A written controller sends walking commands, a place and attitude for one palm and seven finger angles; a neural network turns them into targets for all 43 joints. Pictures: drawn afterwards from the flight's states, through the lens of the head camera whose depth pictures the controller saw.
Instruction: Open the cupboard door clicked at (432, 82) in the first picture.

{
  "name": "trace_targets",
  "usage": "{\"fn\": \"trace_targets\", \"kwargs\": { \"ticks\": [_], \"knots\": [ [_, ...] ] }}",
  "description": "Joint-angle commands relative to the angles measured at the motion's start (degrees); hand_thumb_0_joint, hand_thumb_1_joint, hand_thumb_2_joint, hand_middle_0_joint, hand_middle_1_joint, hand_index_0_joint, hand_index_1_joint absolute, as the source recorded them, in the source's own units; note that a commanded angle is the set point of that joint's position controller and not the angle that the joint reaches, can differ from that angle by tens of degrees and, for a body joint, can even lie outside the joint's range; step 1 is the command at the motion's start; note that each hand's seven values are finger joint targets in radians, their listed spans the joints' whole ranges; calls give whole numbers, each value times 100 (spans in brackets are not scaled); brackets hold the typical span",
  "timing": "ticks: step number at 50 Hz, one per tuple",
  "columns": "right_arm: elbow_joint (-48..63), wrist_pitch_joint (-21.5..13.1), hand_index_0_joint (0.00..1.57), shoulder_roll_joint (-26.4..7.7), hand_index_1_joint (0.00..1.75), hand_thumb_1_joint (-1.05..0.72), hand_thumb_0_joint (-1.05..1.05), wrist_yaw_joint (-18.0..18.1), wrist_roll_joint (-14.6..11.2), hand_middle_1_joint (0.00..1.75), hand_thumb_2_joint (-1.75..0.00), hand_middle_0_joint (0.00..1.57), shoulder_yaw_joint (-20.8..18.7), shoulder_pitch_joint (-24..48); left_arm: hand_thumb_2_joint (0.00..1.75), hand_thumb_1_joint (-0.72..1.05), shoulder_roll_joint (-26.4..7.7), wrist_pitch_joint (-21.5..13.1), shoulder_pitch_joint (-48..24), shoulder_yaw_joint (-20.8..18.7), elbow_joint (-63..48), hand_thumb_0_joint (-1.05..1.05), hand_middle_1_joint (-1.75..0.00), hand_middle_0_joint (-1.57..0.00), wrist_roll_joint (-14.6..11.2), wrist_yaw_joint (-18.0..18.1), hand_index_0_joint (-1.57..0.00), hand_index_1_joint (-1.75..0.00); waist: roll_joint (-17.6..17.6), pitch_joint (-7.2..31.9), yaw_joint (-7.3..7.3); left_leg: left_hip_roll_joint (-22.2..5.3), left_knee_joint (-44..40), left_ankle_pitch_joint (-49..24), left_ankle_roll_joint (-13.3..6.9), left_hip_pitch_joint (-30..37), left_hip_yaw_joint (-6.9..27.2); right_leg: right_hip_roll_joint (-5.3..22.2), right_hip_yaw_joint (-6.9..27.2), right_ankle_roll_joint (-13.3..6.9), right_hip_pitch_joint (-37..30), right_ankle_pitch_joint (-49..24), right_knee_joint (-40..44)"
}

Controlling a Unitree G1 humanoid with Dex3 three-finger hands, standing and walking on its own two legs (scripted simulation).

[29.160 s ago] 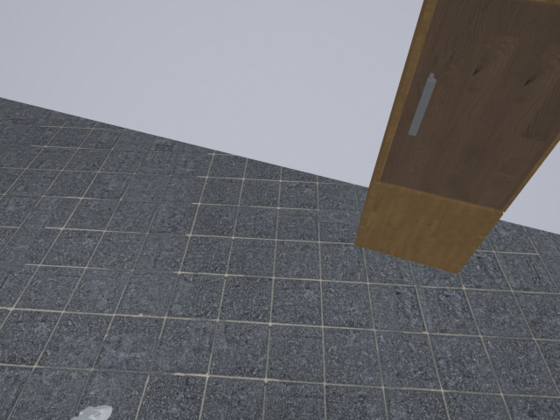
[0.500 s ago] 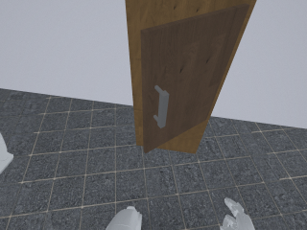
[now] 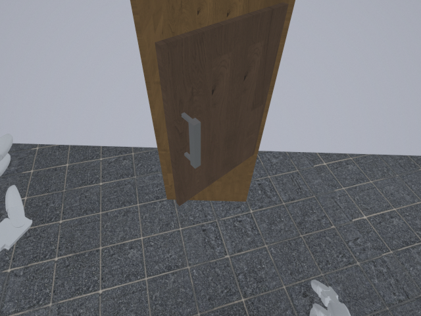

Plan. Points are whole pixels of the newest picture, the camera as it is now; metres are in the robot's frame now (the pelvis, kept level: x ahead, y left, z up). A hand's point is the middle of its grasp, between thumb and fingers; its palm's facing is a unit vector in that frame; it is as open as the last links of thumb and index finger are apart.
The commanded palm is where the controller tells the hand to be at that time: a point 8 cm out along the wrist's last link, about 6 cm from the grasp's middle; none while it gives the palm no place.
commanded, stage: stop stepping back and stand still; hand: left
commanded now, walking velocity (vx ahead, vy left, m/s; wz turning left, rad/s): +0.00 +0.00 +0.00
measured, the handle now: (190, 141) +0.55 +0.09 -0.01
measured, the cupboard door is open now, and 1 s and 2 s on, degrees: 42 42 42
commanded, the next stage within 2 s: let the arm hang, fingers relaxed in 0.38 s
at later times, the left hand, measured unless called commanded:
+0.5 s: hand (30, 214) +0.22 +0.27 +0.15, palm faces +0.34 -0.79 -0.52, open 7.4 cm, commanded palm none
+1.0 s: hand out of the picture -0.05 +0.22 -0.16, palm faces +0.03 -0.98 -0.21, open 7.2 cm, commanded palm none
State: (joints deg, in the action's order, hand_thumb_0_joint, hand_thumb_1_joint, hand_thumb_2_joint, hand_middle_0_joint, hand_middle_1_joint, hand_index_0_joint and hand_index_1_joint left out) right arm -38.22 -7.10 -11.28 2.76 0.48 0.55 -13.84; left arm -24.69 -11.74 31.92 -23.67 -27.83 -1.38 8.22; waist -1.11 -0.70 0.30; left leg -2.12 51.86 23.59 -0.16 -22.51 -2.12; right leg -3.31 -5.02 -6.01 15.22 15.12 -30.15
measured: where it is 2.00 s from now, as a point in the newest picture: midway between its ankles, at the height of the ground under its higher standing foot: outside the picture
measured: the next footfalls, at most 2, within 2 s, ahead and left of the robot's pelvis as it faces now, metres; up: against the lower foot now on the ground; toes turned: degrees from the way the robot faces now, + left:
left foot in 0.16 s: +0.07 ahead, +0.14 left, +0.00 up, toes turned +3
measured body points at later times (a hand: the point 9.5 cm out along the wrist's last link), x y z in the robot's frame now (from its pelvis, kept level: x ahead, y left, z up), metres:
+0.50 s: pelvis +0.02 +0.02 +0.01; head +0.03 +0.01 +0.46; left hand +0.20 +0.31 +0.18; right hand +0.19 -0.21 -0.08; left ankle +0.04 +0.14 -0.73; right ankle +0.01 -0.06 -0.73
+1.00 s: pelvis +0.01 +0.03 +0.01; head +0.04 +0.04 +0.46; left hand -0.05 +0.27 -0.15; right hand -0.01 -0.20 -0.15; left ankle +0.03 +0.14 -0.73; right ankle +0.01 -0.06 -0.73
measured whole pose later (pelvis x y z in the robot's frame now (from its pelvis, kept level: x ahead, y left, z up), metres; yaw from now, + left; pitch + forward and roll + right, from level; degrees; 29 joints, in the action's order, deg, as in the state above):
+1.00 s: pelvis +0.01 +0.03 +0.01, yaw +1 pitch -1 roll +0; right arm -65.3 1.6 -9.9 1.3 1.2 1.2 -16.4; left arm -11.5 0.8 18.3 0.3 66.7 0.6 0.8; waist -0.2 -4.9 -0.4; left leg 0.1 22.8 9.5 -1.3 -12.3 -2.2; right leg -1.3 -5.3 -2.7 9.4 11.3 -21.5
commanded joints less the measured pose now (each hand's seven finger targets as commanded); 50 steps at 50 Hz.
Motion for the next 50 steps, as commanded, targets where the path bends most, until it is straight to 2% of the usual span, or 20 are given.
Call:
{"fn": "trace_targets", "kwargs": {
  "ticks": [1, 5, 8, 9, 10, 11, 12, 13, 16, 23, 24, 25, 26, 28, 30, 32, 36, 39, 40, 50],
  "knots": [
    [936, -330, 20, -618, 30, -90, 0, 89, -18, 30, -90, 20, -244, 556, 90, 90, -1004, -486, -437, -815, -1144, 0, -30, -20, -20, 200, -20, -30, -262, 372, 57, -130, -252, -289, -29, -330, 115, 1845, 1732, -369, -428, -658, 1413],
    [911, -417, 20, -643, 30, -90, 0, 149, 30, 30, -90, 20, -238, 508, 90, 90, -887, -483, -257, -723, -1155, 0, -30, -20, -63, 233, -20, -30, -93, 330, 12, 71, -2354, -996, -119, 971, -185, 1349, 1279, 92, -85, 220, 1285],
    [1033, -436, 20, -871, 30, -90, 0, 163, -19, 30, -90, 20, -355, 636, 90, 90, -964, -505, -195, -795, -1380, 0, -30, -20, -94, 214, -20, -30, 617, 297, -117, -627, -3026, -1575, -328, 1132, 754, 737, 1063, 555, -185, -104, 722],
    [1003, -426, 20, -857, 30, -90, 0, 161, -47, 30, -90, 20, -346, 613, 90, 90, -944, -486, -30, -813, -1158, 0, -30, -20, -101, 197, -20, -30, 695, 351, -92, -633, -2947, -1759, -320, 992, 752, 644, 1063, 607, -331, -381, 686],
    [983, -410, 20, -773, 30, -90, 0, 150, -24, 30, -90, 20, -289, 593, 90, 90, -993, -467, 38, -888, -1119, 0, -30, -20, -69, 178, -20, -30, 979, 333, -56, -573, -3009, -1931, -294, 921, 686, 598, 983, 556, -379, -682, 609],
    [989, -403, 20, -765, 30, -90, 0, 140, -26, 30, -90, 20, -270, 589, 90, 90, -979, -472, -49, -847, -1195, 0, -30, -20, -57, 163, -20, -30, 980, 358, -45, -563, -3014, -2019, -261, 800, 657, 562, 900, 559, -547, -861, 555],
    [978, -424, 20, -768, 30, -90, 0, 149, -16, 30, -90, 20, -280, 620, 90, 90, -1034, -477, -75, -882, -1163, 0, -30, -20, -61, 153, -20, -30, 902, 341, -52, -532, -2983, -2048, -232, 734, 601, 598, 921, 559, -626, -1043, 597],
    [983, -424, 20, -744, 30, -90, 0, 142, -37, 30, -90, 20, -280, 585, 90, 90, -964, -457, -10, -826, -1043, 0, -30, -20, -72, 147, -20, -30, 524, 393, -38, -486, -2879, -2093, -199, 765, 523, 631, 972, 557, -689, -1230, 661],
    [1011, -386, 20, -751, 30, -90, 0, 104, -57, 30, -90, 20, -305, 555, 90, 90, -883, -394, 89, -744, -934, 0, -30, -20, -110, 127, -20, -30, 205, 584, -12, -293, -2624, -1923, -130, 948, 288, 805, 1177, 518, -681, -1413, 945],
    [1079, -276, 20, -719, 30, -90, 0, 132, -34, 30, -90, 20, -262, 641, 90, 90, -924, -253, -24, -726, -929, 0, -30, -20, -135, 133, -20, -30, 249, 559, -17, -234, -2810, -1931, -110, 1172, 294, 752, 1105, 519, -549, -1316, 1140],
    [-328, -406, 20, -1728, 30, -90, 0, -364, -52, 30, -90, 20, -564, 911, 90, 90, 74, 556, -649, 1758, 3503, 0, -30, -20, 454, -686, -20, -30, 336, 227, 256, -474, -1938, -2868, -175, 647, 499, 1124, 577, 343, 95, -2135, 143],
    [-297, -9, 20, -1442, 30, -90, 0, -342, -63, 30, -90, 20, -558, 381, 90, 90, 220, 951, -574, 1626, 3678, 0, -30, -20, 363, -812, -20, -30, 381, 619, 129, -510, -2154, -3104, -154, 939, 451, 982, 793, 274, 86, -1895, 59],
    [-299, 138, 20, -1330, 30, -90, 0, -314, -10, 30, -90, 20, -468, 361, 90, 90, 391, 1032, -696, 1715, 3878, 0, -30, -20, 337, -833, -20, -30, 331, 689, 72, -657, -2269, -2671, -317, 652, 681, 868, 617, 312, 86, -1125, -113],
    [-260, 287, 20, -1314, 30, -90, 0, -278, 55, 30, -90, 20, -355, 522, 90, 90, 323, 1040, -1081, 1796, 4457, 0, -30, -20, 364, -839, -20, -30, -470, 637, -39, -692, -2419, -2576, -469, 313, 933, 765, 621, 338, -256, -952, -102],
    [-418, 406, 20, -1315, 30, -90, 0, -273, 81, 30, -90, 20, -327, 611, 90, 90, 124, 1032, -1469, 1831, 5195, 0, -30, -20, 372, -830, -20, -30, -1018, 551, -40, -392, -2289, -2189, -334, 457, 731, 1028, 937, 223, -287, -1173, 341],
    [-679, 563, 20, -1206, 30, -90, 0, -279, 102, 30, -90, 20, -275, 591, 90, 90, 70, 1061, -1863, 1937, 5998, 0, -30, -20, 337, -793, -20, -30, -691, 348, 64, -180, -2304, -1948, -212, 825, 587, 1248, 1112, 54, -12, -1009, 678],
    [-1282, 683, 20, -900, 30, -90, 0, -243, 119, 30, -90, 20, -80, 601, 90, 90, 334, 1127, -1898, 2176, 7402, 0, -30, -20, 243, -729, -20, -30, 580, 125, -24, -356, -3079, -1806, -192, 821, 738, 949, 943, 287, -381, -475, 830],
    [-1696, 690, 20, -751, 30, -90, 0, -192, 79, 30, -90, 20, -44, 411, 90, 90, 446, 1092, -1708, 2227, 8172, 0, -30, -20, 206, -713, -20, -30, 730, 180, -41, -316, -3223, -1516, -138, 930, 663, 983, 949, 280, -625, -340, 1128],
    [-1813, 701, 20, -707, 30, -90, 0, -172, 99, 30, -90, 20, -67, 336, 90, 90, 551, 1084, -1636, 2180, 8348, 0, -30, -20, 209, -704, -20, -30, 1002, 184, -46, -316, -3264, -1337, -139, 935, 647, 992, 935, 259, -657, -251, 1230],
    [-2501, 741, 20, -450, 30, -90, 0, -85, 58, 30, -90, 20, -78, -455, 90, 90, 814, 1097, -1351, 2293, 9285, 0, -30, -20, 170, -665, -20, -30, 239, -202, 15, -365, -3442, -1202, -188, 1043, 646, 956, 730, 249, -485, -74, 1388]
  ]
}}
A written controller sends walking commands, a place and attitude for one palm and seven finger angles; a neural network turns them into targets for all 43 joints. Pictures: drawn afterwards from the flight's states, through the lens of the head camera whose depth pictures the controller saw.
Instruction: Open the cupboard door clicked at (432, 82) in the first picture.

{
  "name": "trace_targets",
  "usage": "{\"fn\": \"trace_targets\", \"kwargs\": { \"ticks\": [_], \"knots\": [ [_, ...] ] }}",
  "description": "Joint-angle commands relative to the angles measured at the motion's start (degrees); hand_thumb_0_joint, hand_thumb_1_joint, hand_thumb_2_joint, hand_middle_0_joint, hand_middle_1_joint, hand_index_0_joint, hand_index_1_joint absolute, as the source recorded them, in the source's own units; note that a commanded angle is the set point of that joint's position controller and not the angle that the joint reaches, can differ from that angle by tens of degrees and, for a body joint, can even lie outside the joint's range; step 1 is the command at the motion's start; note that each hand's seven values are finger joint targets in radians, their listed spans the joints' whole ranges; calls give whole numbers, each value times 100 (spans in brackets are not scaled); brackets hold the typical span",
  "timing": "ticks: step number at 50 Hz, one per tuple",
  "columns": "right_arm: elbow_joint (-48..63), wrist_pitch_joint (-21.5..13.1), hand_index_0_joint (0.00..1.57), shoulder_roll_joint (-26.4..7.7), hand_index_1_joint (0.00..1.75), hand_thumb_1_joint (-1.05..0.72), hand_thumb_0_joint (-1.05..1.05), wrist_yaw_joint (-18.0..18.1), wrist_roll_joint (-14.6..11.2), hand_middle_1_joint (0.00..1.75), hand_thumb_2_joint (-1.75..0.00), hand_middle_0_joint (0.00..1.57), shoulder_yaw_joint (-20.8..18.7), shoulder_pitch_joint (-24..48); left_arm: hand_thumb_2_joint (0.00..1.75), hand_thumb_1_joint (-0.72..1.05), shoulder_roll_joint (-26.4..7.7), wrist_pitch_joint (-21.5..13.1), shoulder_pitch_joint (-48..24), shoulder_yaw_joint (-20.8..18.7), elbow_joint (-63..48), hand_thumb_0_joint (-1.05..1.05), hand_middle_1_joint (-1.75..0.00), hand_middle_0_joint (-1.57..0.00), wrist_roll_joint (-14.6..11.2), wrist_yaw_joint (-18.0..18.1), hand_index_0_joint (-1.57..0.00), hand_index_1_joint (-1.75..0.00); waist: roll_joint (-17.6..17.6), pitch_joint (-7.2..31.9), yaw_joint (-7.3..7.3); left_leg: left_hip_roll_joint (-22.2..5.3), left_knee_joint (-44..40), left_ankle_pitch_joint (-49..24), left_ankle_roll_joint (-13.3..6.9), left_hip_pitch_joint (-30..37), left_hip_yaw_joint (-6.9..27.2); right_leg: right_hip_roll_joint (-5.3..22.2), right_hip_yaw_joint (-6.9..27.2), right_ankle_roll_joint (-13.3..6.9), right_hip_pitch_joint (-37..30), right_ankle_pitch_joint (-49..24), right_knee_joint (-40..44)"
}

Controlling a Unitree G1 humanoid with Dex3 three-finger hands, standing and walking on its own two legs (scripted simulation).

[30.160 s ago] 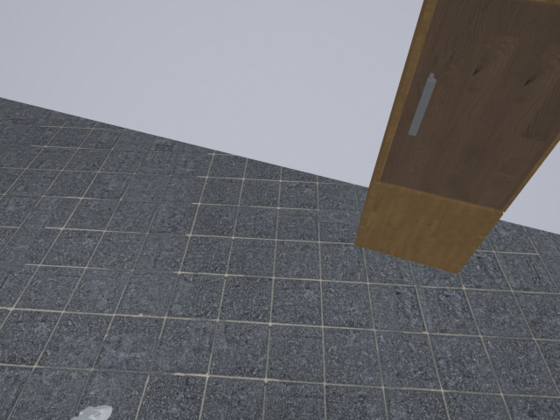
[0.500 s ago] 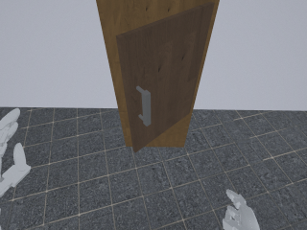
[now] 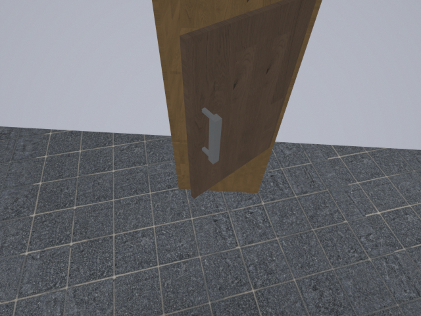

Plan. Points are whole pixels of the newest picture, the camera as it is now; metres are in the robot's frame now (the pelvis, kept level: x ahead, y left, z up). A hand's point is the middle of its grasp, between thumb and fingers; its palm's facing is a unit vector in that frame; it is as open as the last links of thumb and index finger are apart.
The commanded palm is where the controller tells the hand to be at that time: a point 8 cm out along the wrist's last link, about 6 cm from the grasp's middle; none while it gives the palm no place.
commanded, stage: let the arm hang, fingers relaxed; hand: left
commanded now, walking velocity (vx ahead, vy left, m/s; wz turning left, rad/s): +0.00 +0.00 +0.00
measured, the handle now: (209, 136) +0.54 +0.04 -0.03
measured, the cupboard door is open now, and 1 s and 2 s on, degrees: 42 42 42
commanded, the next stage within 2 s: look to check the result in 0.58 s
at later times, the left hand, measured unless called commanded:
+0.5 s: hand out of the picture +0.02 +0.17 -0.18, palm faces +0.00 -0.98 -0.19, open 7.3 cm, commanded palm none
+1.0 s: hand out of the picture +0.01 +0.17 -0.17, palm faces -0.01 -0.98 -0.20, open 7.3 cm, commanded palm none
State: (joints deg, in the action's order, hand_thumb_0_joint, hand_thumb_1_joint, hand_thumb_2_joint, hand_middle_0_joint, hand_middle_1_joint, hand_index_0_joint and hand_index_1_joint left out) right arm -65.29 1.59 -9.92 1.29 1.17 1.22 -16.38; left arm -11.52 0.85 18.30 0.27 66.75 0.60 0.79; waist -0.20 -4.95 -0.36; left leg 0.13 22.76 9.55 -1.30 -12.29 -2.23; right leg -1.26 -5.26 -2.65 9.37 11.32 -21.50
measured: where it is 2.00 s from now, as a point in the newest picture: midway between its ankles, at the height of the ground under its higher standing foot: outside the picture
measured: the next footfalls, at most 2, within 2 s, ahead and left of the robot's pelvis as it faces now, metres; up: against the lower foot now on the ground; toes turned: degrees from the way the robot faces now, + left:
none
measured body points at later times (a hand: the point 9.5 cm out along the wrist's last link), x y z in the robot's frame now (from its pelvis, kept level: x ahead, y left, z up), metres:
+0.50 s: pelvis +0.00 +0.00 +0.00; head +0.01 +0.00 +0.45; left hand +0.02 +0.23 -0.16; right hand -0.01 -0.20 -0.17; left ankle +0.03 +0.10 -0.74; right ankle +0.01 -0.09 -0.74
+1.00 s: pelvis +0.02 +0.00 +0.00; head +0.03 -0.01 +0.45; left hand +0.01 +0.22 -0.16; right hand +0.01 -0.22 -0.16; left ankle +0.03 +0.10 -0.74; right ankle +0.01 -0.09 -0.74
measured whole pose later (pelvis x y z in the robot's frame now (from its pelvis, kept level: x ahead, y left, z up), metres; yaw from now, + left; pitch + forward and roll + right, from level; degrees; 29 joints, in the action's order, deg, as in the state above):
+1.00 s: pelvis +0.02 +0.00 +0.00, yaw -1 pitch -1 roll +0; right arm -66.3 -0.1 -8.4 1.9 1.2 0.7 -14.3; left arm -8.7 -0.7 15.0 0.0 66.8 0.6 1.6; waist 0.4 -3.4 0.4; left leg 0.4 20.8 10.2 -1.2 -9.4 -3.4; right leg -1.0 -4.0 -2.5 7.7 12.5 -21.3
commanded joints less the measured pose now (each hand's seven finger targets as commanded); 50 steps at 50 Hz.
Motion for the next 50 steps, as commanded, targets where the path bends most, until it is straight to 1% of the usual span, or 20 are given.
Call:
{"fn": "trace_targets", "kwargs": {
  "ticks": [1, 2, 3, 6, 7, 10, 12, 14, 18, 21, 23, 25, 29, 34, 35, 37, 41, 42, 44, 50],
  "knots": [
    [179, -130, 20, -575, 30, -90, 0, 67, -10, 30, -90, 20, -143, -230, 90, 90, -481, -159, 55, -97, -132, 0, -30, -20, -26, 85, -20, -30, 113, 192, 81, -593, -565, 236, -83, 17, 664, 747, 760, -86, 135, 330, 511],
    [179, -136, 20, -579, 30, -90, 0, 68, -20, 30, -90, 20, -154, -280, 90, 90, -507, -167, 109, -112, -115, 0, -30, -20, -24, 90, -20, -30, -17, 250, 54, -588, -535, 165, -95, 69, 637, 757, 719, -83, 105, 324, 510],
    [140, -139, 20, -532, 30, -90, 0, 68, -14, 30, -90, 20, -151, -315, 90, 90, -466, -162, 88, -101, -92, 0, -30, -20, -24, 96, -20, -30, -56, 230, 78, -592, -548, 152, -95, 71, 638, 758, 734, -78, 131, 322, 481],
    [83, -135, 20, -455, 30, -90, 0, 72, -2, 30, -90, 20, -152, -393, 90, 90, -384, -145, 142, -107, -63, 0, -30, -20, -20, 117, -20, -30, -2, 79, 76, -594, -621, 353, -98, -16, 669, 732, 739, -67, 227, 427, 446],
    [78, -137, 20, -422, 30, -90, 0, 69, -8, 30, -90, 20, -151, -398, 90, 90, -373, -144, 190, -106, -61, 0, -30, -20, -18, 123, -20, -30, 24, 50, 50, -577, -611, 343, -104, -23, 643, 734, 726, -67, 257, 446, 437],
    [33, -149, 20, -331, 30, -90, 0, 66, 5, 30, -90, 20, -146, -438, 90, 90, -312, -149, 179, -108, -69, 0, -30, -20, -14, 133, -20, -30, -53, 12, 66, -568, -617, 270, -99, -34, 628, 736, 737, -49, 273, 351, 389],
    [44, -146, 20, -292, 30, -90, 0, 63, 0, 30, -90, 20, -156, -435, 90, 90, -287, -156, 202, -120, -76, 0, -30, -20, -7, 146, -20, -30, -3, -38, 51, -556, -598, 277, -98, -39, 598, 739, 740, -45, 328, 389, 411],
    [8, -154, 20, -233, 30, -90, 0, 58, 12, 30, -90, 20, -151, -455, 90, 90, -263, -161, 141, -123, -101, 0, -30, -20, -7, 149, -20, -30, -72, -81, 75, -544, -598, 227, -88, -73, 592, 741, 761, -41, 323, 344, 400],
    [-5, -174, 20, -183, 30, -90, 0, 57, 14, 30, -90, 20, -151, -427, 90, 90, -229, -177, 117, -140, -134, 0, -30, -20, -5, 156, -20, -30, 47, -87, 73, -533, -575, 62, -78, -14, 560, 760, 759, -38, 325, 214, 397],
    [-16, -188, 20, -191, 30, -90, 0, 66, 13, 30, -90, 20, -145, -408, 90, 90, -241, -195, 113, -145, -147, 0, -30, -20, -11, 153, -20, -30, 156, -52, 65, -537, -560, -66, -67, 0, 543, 759, 794, -34, 238, 56, 407],
    [-4, -182, 20, -199, 30, -90, 0, 65, 11, 30, -90, 20, -157, -400, 90, 90, -248, -193, 91, -147, -153, 0, -30, -20, -8, 151, -20, -30, 64, -107, 74, -535, -547, -21, -62, 3, 531, 768, 771, -33, 279, 137, 446],
    [-2, -174, 20, -213, 30, -90, 0, 65, 18, 30, -90, 20, -163, -403, 90, 90, -254, -193, 75, -147, -164, 0, -30, -20, -12, 147, -20, -30, 173, -87, 80, -528, -571, 93, -54, 28, 526, 757, 823, -43, 288, 210, 477],
    [13, -190, 20, -261, 30, -90, 0, 69, 10, 30, -90, 20, -169, -399, 90, 90, -271, -207, 52, -152, -176, 0, -30, -20, -13, 144, -20, -30, 51, 29, 84, -551, -564, -47, -63, 106, 551, 754, 815, -42, 198, 77, 462],
    [11, -190, 20, -303, 30, -90, 0, 79, 5, 30, -90, 20, -166, -346, 90, 90, -269, -210, 60, -140, -141, 0, -30, -20, -20, 141, -20, -30, 88, 24, 94, -559, -552, -102, -62, 188, 544, 757, 818, -45, 219, 48, 487],
    [6, -187, 20, -326, 30, -90, 0, 81, 5, 30, -90, 20, -165, -334, 90, 90, -281, -212, 59, -139, -131, 0, -30, -20, -20, 139, -20, -30, 150, 16, 94, -558, -558, -75, -56, 195, 541, 757, 830, -45, 229, 65, 504],
    [20, -189, 20, -360, 30, -90, 0, 85, -8, 30, -90, 20, -171, -328, 90, 90, -307, -222, 58, -150, -128, 0, -30, -20, -15, 142, -20, -30, 85, 60, 93, -573, -541, -141, -64, 234, 535, 746, 811, -45, 191, 4, 506],
    [8, -207, 20, -377, 30, -90, 0, 92, -5, 30, -90, 20, -168, -290, 90, 90, -302, -224, 44, -143, -116, 0, -30, -20, -19, 139, -20, -30, 90, 124, 97, -587, -550, -296, -64, 282, 554, 749, 822, -38, 119, -147, 477],
    [19, -202, 20, -394, 30, -90, 0, 91, -13, 30, -90, 20, -175, -254, 90, 90, -323, -226, 66, -150, -111, 0, -30, -20, -18, 143, -20, -30, 72, 112, 71, -582, -536, -280, -74, 306, 536, 762, 794, -39, 138, -108, 502],
    [11, -204, 20, -388, 30, -90, 0, 90, -11, 30, -90, 20, -170, -256, 90, 90, -333, -229, 30, -147, -107, 0, -30, -20, -17, 141, -20, -30, 1, 107, 97, -588, -537, -341, -69, 311, 540, 766, 812, -34, 115, -178, 506],
    [-1, -203, 20, -433, 30, -90, 0, 89, -4, 30, -90, 20, -166, -157, 90, 90, -358, -233, -8, -142, -100, 0, -30, -20, -17, 136, -20, -30, 117, 80, 96, -589, -551, -365, -58, 338, 540, 771, 834, -32, 116, -227, 532]
  ]
}}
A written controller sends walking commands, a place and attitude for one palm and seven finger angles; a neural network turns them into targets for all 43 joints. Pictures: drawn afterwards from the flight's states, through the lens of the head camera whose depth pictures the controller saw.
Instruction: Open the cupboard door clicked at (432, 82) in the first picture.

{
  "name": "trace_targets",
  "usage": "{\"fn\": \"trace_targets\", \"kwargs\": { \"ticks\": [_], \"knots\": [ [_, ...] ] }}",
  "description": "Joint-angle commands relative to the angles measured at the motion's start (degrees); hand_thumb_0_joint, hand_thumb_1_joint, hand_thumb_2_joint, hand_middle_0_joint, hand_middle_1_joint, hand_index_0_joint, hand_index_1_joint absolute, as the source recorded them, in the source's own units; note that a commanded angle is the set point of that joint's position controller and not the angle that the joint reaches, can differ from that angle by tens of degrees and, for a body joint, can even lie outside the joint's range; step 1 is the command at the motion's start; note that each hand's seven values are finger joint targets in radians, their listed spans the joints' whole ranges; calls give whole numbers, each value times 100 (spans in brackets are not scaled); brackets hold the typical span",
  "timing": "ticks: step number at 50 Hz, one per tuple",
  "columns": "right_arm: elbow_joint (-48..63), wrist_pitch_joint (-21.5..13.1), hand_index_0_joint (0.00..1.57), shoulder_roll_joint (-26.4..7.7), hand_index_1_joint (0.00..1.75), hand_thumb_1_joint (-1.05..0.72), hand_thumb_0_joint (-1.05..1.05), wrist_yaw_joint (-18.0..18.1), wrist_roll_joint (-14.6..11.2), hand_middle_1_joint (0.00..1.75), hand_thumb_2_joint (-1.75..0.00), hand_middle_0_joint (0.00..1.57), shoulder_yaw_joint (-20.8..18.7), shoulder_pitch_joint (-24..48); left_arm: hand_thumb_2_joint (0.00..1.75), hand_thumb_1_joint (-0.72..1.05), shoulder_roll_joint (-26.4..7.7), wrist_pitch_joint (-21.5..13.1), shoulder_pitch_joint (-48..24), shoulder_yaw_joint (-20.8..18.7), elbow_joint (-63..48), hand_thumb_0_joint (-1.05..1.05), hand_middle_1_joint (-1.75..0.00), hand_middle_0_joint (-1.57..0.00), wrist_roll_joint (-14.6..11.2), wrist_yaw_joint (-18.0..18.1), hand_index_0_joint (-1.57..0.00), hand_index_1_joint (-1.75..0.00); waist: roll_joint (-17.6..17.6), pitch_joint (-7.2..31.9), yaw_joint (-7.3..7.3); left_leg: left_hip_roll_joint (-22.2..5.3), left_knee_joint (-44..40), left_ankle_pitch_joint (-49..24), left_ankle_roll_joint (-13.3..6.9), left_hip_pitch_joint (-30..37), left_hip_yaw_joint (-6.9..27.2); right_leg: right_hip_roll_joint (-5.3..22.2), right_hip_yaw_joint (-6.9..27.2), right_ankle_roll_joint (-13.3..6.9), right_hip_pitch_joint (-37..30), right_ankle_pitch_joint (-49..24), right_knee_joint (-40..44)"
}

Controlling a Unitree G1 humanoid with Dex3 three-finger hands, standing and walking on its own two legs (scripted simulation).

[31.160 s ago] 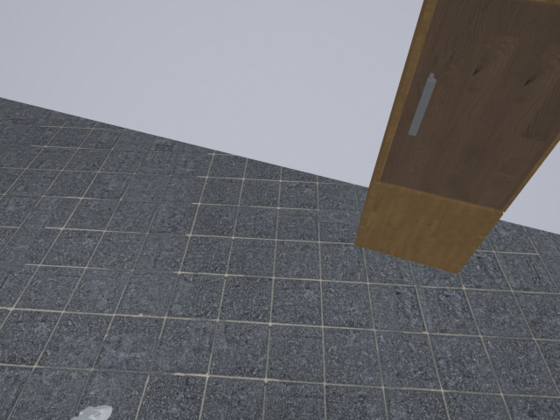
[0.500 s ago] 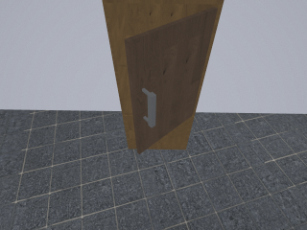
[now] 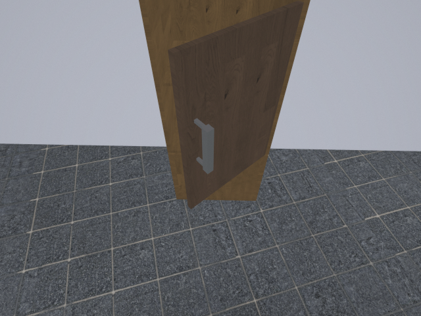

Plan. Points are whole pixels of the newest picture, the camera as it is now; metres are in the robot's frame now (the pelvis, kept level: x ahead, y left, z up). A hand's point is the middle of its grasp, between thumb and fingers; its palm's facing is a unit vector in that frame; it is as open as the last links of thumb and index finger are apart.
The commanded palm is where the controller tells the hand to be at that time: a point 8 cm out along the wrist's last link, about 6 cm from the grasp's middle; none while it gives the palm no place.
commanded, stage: look to check the result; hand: left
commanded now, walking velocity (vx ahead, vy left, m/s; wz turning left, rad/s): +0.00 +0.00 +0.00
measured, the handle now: (203, 146) +0.53 +0.05 -0.03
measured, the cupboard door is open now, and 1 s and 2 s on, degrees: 42 42 42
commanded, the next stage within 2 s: walk to a spot facing it in 0.16 s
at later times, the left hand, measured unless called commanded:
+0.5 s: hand out of the picture +0.03 +0.17 -0.18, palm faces -0.03 -0.98 -0.21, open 7.3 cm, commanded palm none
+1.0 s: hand out of the picture +0.11 +0.14 -0.16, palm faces -0.28 -0.91 -0.29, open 7.3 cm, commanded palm none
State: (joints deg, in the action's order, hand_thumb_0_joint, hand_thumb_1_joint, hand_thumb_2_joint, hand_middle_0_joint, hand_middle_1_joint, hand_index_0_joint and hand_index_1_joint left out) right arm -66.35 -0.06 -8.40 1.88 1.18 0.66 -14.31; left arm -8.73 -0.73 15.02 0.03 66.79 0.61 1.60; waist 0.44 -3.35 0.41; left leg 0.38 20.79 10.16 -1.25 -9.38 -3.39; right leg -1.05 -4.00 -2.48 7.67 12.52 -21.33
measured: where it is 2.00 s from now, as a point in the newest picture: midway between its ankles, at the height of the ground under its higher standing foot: outside the picture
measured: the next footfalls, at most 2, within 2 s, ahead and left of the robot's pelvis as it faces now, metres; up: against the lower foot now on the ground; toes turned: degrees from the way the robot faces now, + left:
left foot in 1.26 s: +0.14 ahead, +0.08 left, +0.00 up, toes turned -34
right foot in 1.58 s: -0.02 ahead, -0.17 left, +0.00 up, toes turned -44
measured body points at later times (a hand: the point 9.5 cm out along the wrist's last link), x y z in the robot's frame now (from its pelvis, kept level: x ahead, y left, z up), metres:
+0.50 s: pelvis +0.01 -0.01 -0.01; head +0.04 -0.02 +0.44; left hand +0.03 +0.22 -0.16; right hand +0.02 -0.24 -0.17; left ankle +0.01 +0.10 -0.75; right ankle -0.01 -0.09 -0.75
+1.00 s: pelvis +0.01 -0.05 +0.00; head +0.06 -0.09 +0.44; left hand +0.12 +0.18 -0.14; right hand +0.04 -0.33 -0.15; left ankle +0.04 +0.12 -0.67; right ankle -0.02 -0.11 -0.75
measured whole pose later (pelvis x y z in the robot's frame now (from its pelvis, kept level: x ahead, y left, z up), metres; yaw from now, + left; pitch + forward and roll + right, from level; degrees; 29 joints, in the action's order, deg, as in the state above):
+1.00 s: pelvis +0.01 -0.05 +0.00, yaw -21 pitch +2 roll +3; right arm -53.0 2.9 -13.0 2.0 0.6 -3.3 -3.4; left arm -11.4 1.7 14.3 -4.1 54.9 1.4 0.6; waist 0.1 -5.7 -1.9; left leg -1.8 59.0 23.2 3.6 -26.9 0.8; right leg -5.9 8.7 -4.9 13.9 13.2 -26.6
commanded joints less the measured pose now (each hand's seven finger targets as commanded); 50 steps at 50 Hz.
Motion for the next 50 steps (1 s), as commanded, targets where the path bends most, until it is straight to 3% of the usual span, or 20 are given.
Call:
{"fn": "trace_targets", "kwargs": {
  "ticks": [1, 14, 16, 20, 24, 26, 28, 29, 30, 32, 34, 35, 36, 37, 38, 39, 40, 42, 45, 50],
  "knots": [
    [122, -44, 20, -609, 30, -90, 0, 31, -5, 30, -90, 20, -115, -362, 90, 90, -650, -85, 303, -125, -111, 0, -30, -20, -17, 54, -20, -30, 34, -27, 22, -625, -354, -473, -63, 69, 651, 749, 708, -49, 242, -410, 513],
    [128, -67, 20, -735, 30, -90, 0, 26, 0, 30, -90, 20, -110, -208, 90, 90, -761, -106, 168, -136, -148, 0, -30, -20, -22, 46, -20, -30, -12, 43, 6, -649, -389, -684, -53, 179, 649, 763, 712, -42, 122, -664, 539],
    [119, -22, 20, -604, 30, -90, 0, 54, 5, 30, -90, 20, -106, -286, 90, 90, -642, -43, 223, -157, -169, 0, -30, -20, -20, 52, -20, -30, -39, 72, 18, -697, -204, -748, -16, 263, 497, 770, 787, -35, 230, -1004, 403],
    [288, 70, 20, -764, 30, -90, 0, 117, -2, 30, -90, 20, -287, -306, 90, 90, -838, 101, 128, -364, -413, 0, -30, -20, 28, 12, -20, -30, -85, 108, 36, -795, 231, -520, -10, 152, 203, 754, 1050, -138, 478, -1477, -22],
    [596, 119, 20, -867, 30, -90, 0, 144, 3, 30, -90, 20, -423, -195, 90, 90, -922, 207, -14, -502, -725, 0, -30, -20, 57, -50, -20, -30, -133, 110, 42, -909, 422, 34, -28, 13, 94, 677, 1334, -198, 830, -1242, -259],
    [700, 104, 20, -942, 30, -90, 0, 154, 12, 30, -90, 20, -467, -173, 90, 90, -901, 232, -99, -540, -867, 0, -30, -20, 66, -83, -20, -30, 116, 139, 53, -1108, 309, 111, -109, 71, 240, 498, 1336, -173, 1065, -1112, -555],
    [815, 85, 20, -1098, 30, -90, 0, 159, 25, 30, -90, 20, -529, -151, 90, 90, -844, 255, -121, -554, -995, 0, -30, -20, 74, -119, -20, -30, 537, 216, 20, -1546, 37, 150, -341, 182, 578, 221, 1095, -72, 1367, -734, -1191],
    [859, 70, 20, -1212, 30, -90, 0, 166, 40, 30, -90, 20, -561, -151, 90, 90, -771, 272, -139, -562, -1053, 0, -30, -20, 74, -142, -20, -30, 782, 239, 0, -1903, -209, 85, -549, 108, 879, 57, 881, -18, 1449, -153, -1813],
    [910, 41, 20, -1285, 30, -90, 0, 159, 64, 30, -90, 20, -589, -132, 90, 90, -725, 309, -186, -579, -1137, 0, -30, -20, 80, -168, -20, -30, 1094, 227, -21, -2310, -459, -162, -803, 69, 1065, 8, 566, 66, 1590, 1034, -2555],
    [1041, 13, 20, -1311, 30, -90, 0, 155, 91, 30, -90, 20, -582, 7, 90, 90, -669, 341, -286, -593, -1260, 0, -30, -20, 81, -205, -20, -30, 854, 272, -73, -2564, -375, -654, -984, 45, 993, 252, 613, 81, 1628, 1730, -3024],
    [1149, 16, 20, -1376, 30, -90, 0, 139, 117, 30, -90, 20, -581, 270, 90, 90, -611, 305, -13, -588, -1247, 0, -30, -20, 74, -244, -20, -30, 607, 366, -266, -2245, 247, -1284, -679, -131, 318, 276, 407, 105, 1024, 1288, -2169],
    [1204, 39, 20, -1399, 30, -90, 0, 129, 83, 30, -90, 20, -585, 371, 90, 90, -690, 282, 278, -614, -1183, 0, -30, -20, 76, -244, -20, -30, 345, 372, -400, -1948, 837, -1119, -409, -361, -19, 244, 380, 108, 549, 533, -1347],
    [1297, 90, 20, -1254, 30, -90, 0, 105, 16, 30, -90, 20, -588, 455, 90, 90, -1053, 226, 499, -682, -1143, 0, -30, -20, 123, -200, -20, -30, -848, 272, -499, -1179, 1979, 11, 46, -950, -543, 664, 1357, -69, 190, -869, -148],
    [1543, 124, 20, -849, 30, -90, 0, 40, -40, 30, -90, 20, -525, 465, 90, 90, -1674, 176, 494, -791, -1177, 0, -30, -20, 151, -104, -20, -30, -2296, 231, -464, -288, 3367, 2370, 391, -2133, -742, 2004, 3258, -626, -168, -2059, 516],
    [1558, 186, 20, -1021, 30, -90, 0, 30, -30, 30, -90, 20, -544, 687, 90, 90, -1753, 198, 633, -786, -1216, 0, -30, -20, 62, -73, -20, -30, -1408, 107, -591, -344, 4160, 2518, 343, -2215, 100, 2091, 3463, -1037, 117, -1698, 510],
    [1550, 195, 20, -975, 30, -90, 0, 34, -31, 30, -90, 20, -572, 874, 90, 90, -1559, 192, 321, -779, -1279, 0, -30, -20, 73, -31, -20, -30, -1133, -29, -391, -377, 4531, 2111, 340, -2520, 401, 1755, 3468, -1014, 136, -1707, 363],
    [1562, 190, 20, -987, 30, -90, 0, 28, -27, 30, -90, 20, -561, 853, 90, 90, -1429, 174, 82, -740, -1368, 0, -30, -20, 62, -8, -20, -30, -1005, 16, -273, -449, 4625, 1802, 369, -2621, 544, 1621, 3222, -1000, 40, -1849, 225],
    [1546, 165, 20, -900, 30, -90, 0, 12, -34, 30, -90, 20, -532, 805, 90, 90, -1317, 118, 77, -716, -1416, 0, -30, -20, 50, 20, -20, -30, -507, 567, -215, -421, 4465, 1460, 435, -2452, 558, 1383, 2900, -890, -434, -2544, -32],
    [1629, 200, 20, -832, 30, -90, 0, 29, -59, 30, -90, 20, -495, 899, 90, 90, -1374, 109, 233, -714, -1436, 0, -30, -20, 53, 22, -20, -30, -390, 790, -243, -312, 4076, 1349, 491, -2322, 509, 1211, 2723, -847, -678, -3005, -110],
    [1831, 197, 20, -869, 30, -90, 0, 37, -77, 30, -90, 20, -501, 1179, 90, 90, -1434, 153, 343, -735, -1512, 0, -30, -20, 79, -15, -20, -30, -744, 539, -310, -183, 3652, 1277, 505, -2297, 543, 1038, 2934, -797, -576, -2859, -30]
  ]
}}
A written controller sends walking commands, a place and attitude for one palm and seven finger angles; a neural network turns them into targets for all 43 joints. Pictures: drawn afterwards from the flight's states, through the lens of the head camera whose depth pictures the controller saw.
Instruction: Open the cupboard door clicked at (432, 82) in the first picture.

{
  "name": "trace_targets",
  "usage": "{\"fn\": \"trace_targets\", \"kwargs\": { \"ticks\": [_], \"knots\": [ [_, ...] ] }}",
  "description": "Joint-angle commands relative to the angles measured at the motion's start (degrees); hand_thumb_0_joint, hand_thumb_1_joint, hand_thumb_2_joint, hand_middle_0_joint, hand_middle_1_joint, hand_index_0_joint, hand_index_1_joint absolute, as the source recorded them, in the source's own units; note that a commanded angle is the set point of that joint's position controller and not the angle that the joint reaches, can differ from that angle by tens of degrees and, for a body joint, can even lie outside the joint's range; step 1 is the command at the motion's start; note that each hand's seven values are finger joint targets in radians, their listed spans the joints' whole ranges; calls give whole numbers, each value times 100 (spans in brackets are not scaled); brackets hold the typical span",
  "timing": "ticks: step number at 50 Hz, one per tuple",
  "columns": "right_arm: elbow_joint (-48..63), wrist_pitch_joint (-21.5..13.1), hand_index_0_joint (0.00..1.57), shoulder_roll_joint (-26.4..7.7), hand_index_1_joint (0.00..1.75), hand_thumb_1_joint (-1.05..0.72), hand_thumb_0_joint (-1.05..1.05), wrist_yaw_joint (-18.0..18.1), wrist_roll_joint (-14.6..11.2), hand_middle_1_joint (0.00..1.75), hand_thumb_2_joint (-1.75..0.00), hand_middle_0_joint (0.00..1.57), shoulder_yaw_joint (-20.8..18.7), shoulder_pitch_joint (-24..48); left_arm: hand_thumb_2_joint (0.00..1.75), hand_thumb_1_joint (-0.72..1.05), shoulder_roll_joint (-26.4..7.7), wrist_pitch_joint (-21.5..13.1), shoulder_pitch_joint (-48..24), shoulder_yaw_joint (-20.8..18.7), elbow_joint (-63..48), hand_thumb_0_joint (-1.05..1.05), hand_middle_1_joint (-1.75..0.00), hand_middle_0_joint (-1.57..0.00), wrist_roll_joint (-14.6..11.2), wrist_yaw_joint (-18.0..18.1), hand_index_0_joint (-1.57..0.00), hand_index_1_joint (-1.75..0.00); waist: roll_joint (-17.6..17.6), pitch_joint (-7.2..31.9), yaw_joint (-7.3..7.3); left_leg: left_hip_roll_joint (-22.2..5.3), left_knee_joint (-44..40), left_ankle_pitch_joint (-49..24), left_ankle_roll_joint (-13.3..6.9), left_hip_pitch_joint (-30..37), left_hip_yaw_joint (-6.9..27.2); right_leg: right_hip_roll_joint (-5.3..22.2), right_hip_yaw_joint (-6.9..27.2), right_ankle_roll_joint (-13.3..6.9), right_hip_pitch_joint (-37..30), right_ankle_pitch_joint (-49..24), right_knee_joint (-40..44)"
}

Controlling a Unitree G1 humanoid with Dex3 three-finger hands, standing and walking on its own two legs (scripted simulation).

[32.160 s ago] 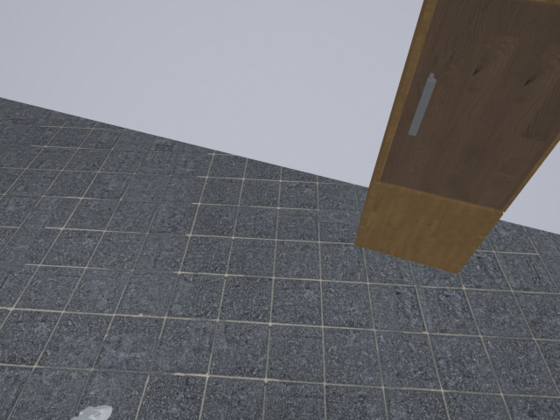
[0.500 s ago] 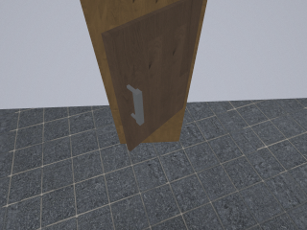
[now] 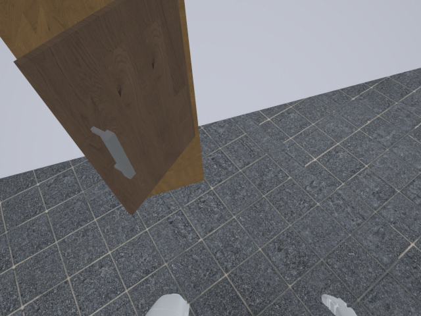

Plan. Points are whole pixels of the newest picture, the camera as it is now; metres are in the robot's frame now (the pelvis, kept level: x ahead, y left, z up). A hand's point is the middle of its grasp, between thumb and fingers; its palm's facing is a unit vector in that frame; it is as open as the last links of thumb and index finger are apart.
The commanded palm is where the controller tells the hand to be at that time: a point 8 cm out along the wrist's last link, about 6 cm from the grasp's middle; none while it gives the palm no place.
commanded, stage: walk to a spot facing it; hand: left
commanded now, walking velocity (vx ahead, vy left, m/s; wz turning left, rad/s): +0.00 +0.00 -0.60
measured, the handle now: (113, 153) +0.45 +0.28 -0.03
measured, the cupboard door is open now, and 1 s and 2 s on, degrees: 42 42 42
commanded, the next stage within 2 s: none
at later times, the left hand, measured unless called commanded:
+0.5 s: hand (124, 289) +0.17 +0.22 -0.17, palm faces -0.28 -0.93 -0.24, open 7.4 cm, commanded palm none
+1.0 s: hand (180, 260) +0.24 +0.11 -0.16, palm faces -0.59 -0.78 -0.19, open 7.4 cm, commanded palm none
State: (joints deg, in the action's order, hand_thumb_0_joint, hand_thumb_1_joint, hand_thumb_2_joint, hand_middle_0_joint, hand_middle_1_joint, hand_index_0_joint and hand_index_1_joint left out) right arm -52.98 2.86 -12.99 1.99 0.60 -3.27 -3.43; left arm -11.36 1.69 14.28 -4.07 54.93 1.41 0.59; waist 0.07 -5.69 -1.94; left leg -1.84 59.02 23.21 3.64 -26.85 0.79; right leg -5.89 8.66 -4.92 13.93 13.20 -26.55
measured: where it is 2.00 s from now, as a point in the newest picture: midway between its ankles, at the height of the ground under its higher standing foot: outside the picture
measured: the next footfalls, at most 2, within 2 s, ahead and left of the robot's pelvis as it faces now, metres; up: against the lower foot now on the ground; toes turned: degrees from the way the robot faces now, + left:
left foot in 0.26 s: +0.08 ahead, +0.17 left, +0.00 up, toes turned -12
right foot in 0.58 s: +0.02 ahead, -0.12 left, +0.00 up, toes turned -23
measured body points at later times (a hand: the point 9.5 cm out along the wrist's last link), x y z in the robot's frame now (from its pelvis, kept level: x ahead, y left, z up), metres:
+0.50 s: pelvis +0.02 +0.04 -0.01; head +0.08 +0.03 +0.44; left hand +0.19 +0.27 -0.15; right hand +0.00 -0.23 -0.14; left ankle +0.04 +0.18 -0.74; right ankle -0.01 -0.10 -0.70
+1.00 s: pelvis +0.03 +0.01 -0.01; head +0.08 +0.00 +0.44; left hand +0.28 +0.15 -0.15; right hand -0.10 -0.20 -0.15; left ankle +0.10 +0.13 -0.74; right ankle -0.05 -0.08 -0.70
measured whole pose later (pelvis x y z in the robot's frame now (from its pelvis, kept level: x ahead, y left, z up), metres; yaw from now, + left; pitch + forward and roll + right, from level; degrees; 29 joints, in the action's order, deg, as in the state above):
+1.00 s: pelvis +0.03 +0.01 -0.01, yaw -37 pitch +1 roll -2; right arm -52.2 0.2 -11.6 1.4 2.3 -0.6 -16.7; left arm -14.1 3.8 6.4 -3.9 49.9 1.2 -2.7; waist 0.2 -5.0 1.0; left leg -8.8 30.8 16.4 2.5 -14.9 -7.5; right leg -0.2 -3.1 1.8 24.6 27.2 -49.9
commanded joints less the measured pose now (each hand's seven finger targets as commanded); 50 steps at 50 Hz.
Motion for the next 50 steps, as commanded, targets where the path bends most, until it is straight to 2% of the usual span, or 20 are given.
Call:
{"fn": "trace_targets", "kwargs": {
  "ticks": [1, 7, 10, 11, 12, 13, 14, 18, 23, 26, 27, 28, 29, 33, 38, 39, 40, 41, 46, 50],
  "knots": [
    [538, -107, 20, -429, 30, -90, 0, 29, -25, 30, -90, 20, -107, 173, 90, 90, -1173, -86, 447, -327, -352, 0, -30, -20, 3, 84, -20, -30, -721, 783, -103, 62, -294, 11, 10, -521, 143, 1515, 1779, -579, -1201, -2973, 469],
    [724, -190, 20, -399, 30, -90, 0, 34, -95, 30, -90, 20, -103, 219, 90, 90, -1267, -55, 331, -376, -497, 0, -30, -20, 53, 98, -20, -30, -821, 874, -80, 232, -1373, 165, -79, 48, 232, 1445, 2236, -618, -999, -3182, 240],
    [579, -255, 20, -467, 30, -90, 0, 68, -109, 30, -90, 20, -109, -496, 90, 90, -1238, -32, -96, -356, -632, 0, -30, -20, -1, 83, -20, -30, -626, 1006, 310, 205, -3043, -804, -140, 1534, 270, 1125, 2026, -198, -35, -2435, -80],
    [505, -314, 20, -715, 30, -90, 0, 102, -72, 30, -90, 20, -138, -775, 90, 90, -1046, -33, -136, -308, -701, 0, -30, -20, -46, 67, -20, -30, -61, 1096, 415, -334, -3816, -1062, -316, 2498, 730, 667, 1619, 81, 797, -1396, -481],
    [586, -366, 20, -1255, 30, -90, 0, 115, 13, 30, -90, 20, -241, -851, 90, 90, -759, -45, 111, -239, -791, 0, -30, -20, -107, -15, -20, -30, 1486, 1221, 328, -1853, -4287, -1488, -892, 3190, 2254, -78, 623, 436, 1860, 1087, -1532],
    [655, -336, 20, -1443, 30, -90, 0, 145, 85, 30, -90, 20, -235, -1054, 90, 90, -872, -88, -121, -247, -948, 0, -30, -20, -56, -79, -20, -30, 1507, 915, 394, -2760, -4344, -2102, -1588, 2589, 2892, 95, -276, 684, 2060, 2382, -2820],
    [697, -346, 20, -1385, 30, -90, 0, 149, 152, 30, -90, 20, -199, -1062, 90, 90, -949, -99, -285, -269, -1000, 0, -30, -20, 24, -144, -20, -30, 765, 688, 408, -2672, -4214, -2640, -1791, 2121, 2756, 316, -347, 753, 2146, 2228, -3640],
    [732, -344, 20, -979, 30, -90, 0, 123, 156, 30, -90, 20, -68, -817, 90, 90, -719, 24, -406, -198, -839, 0, -30, -20, -41, -246, -20, -30, 1179, 868, 163, -1525, -3552, -4397, -1189, 2097, 544, 605, -726, 830, 1873, 1561, -3810],
    [553, -282, 20, -1244, 30, -90, 0, 50, 152, 30, -90, 20, -156, -1140, 90, 90, -650, 52, -705, -97, -913, 0, -30, -20, -41, -342, -20, -30, 1359, 706, 329, -1498, -3493, -3364, -951, 1572, 51, 486, -1367, 691, 745, 1242, -1916],
    [554, -242, 20, -1284, 30, -90, 0, 5, 100, 30, -90, 20, -189, -1051, 90, 90, -842, 0, -238, -143, -750, 0, -30, -20, -49, -321, -20, -30, 991, 814, 42, -1322, -2714, -2670, -570, 1149, -250, 472, -1404, 504, -468, 38, -330],
    [630, -236, 20, -1079, 30, -90, 0, -46, 42, 30, -90, 20, -172, -1086, 90, 90, -1257, -55, 115, -208, -666, 0, -30, -20, -14, -260, -20, -30, 45, 983, -94, -1029, -1870, -1653, -240, 351, -614, 1172, -518, 223, -1460, -985, 215],
    [867, -231, 20, -590, 30, -90, 0, -71, -3, 30, -90, 20, -54, -867, 90, 90, -1965, -85, 371, -350, -592, 0, -30, -20, 33, -150, -20, -30, -1885, 975, -259, -163, -443, 1277, 86, -841, -1065, 2750, 1700, -481, -1730, -2363, 719],
    [902, -188, 20, -804, 30, -90, 0, -29, -10, 30, -90, 20, -45, -715, 90, 90, -2094, -63, 589, -345, -570, 0, -30, -20, -37, -84, -20, -30, -1556, 1016, -491, -301, 304, 1535, -16, -784, -268, 3001, 1863, -972, -1281, -2051, 737],
    [575, -207, 20, -675, 30, -90, 0, -33, -30, 30, -90, 20, -56, -925, 90, 90, -1498, 5, -582, -265, -838, 0, -30, -20, 38, 40, -20, -30, -1193, 991, 141, -358, -176, 695, 19, -93, -169, 2012, 895, -681, -431, -1995, 267],
    [262, -245, 20, -599, 30, -90, 0, -21, -11, 30, -90, 20, -52, -1840, 90, 90, -1400, 71, -962, -210, -914, 0, -30, -20, -27, -55, -20, -30, -616, 805, 585, -25, -2965, -782, -29, 1795, -458, 1359, 761, -72, 1015, -379, -60],
    [251, -308, 20, -1003, 30, -90, 0, 13, 57, 30, -90, 20, -116, -1984, 90, 90, -1049, 116, -949, -142, -1036, 0, -30, -20, -76, -86, -20, -30, 519, 738, 614, -887, -3975, -241, -353, 2112, 683, 740, 343, 251, 1695, 603, -829],
    [355, -361, 20, -1598, 30, -90, 0, 46, 154, 30, -90, 20, -219, -2034, 90, 90, -756, 125, -862, -81, -1160, 0, -30, -20, -109, -145, -20, -30, 1951, 698, 595, -2442, -4725, -170, -1035, 2056, 2409, 150, -635, 605, 2244, 2022, -2364],
    [449, -388, 20, -1683, 30, -90, 0, 61, 158, 30, -90, 20, -214, -1949, 90, 90, -973, 79, -1034, -132, -1233, 0, -30, -20, -48, -202, -20, -30, 1223, 626, 596, -2821, -4732, -384, -1498, 1443, 2665, 515, -429, 600, 2005, 2060, -3359],
    [473, -387, 20, -1109, 30, -90, 0, 54, 178, 30, -90, 20, -93, -1357, 90, 90, -565, 82, -968, -78, -977, 0, -30, -20, -43, -321, -20, -30, 1279, 661, 287, -1599, -3756, -3275, -927, 1720, -94, 685, -1162, 730, 1416, 1442, -2802],
    [347, -319, 20, -1229, 30, -90, 0, 7, 125, 30, -90, 20, -189, -1630, 90, 90, -568, 0, -854, -66, -933, 0, -30, -20, -59, -296, -20, -30, 1247, 890, 389, -1705, -3230, -3432, -775, 1920, -439, 490, -1497, 571, 483, 900, -1099]
  ]
}}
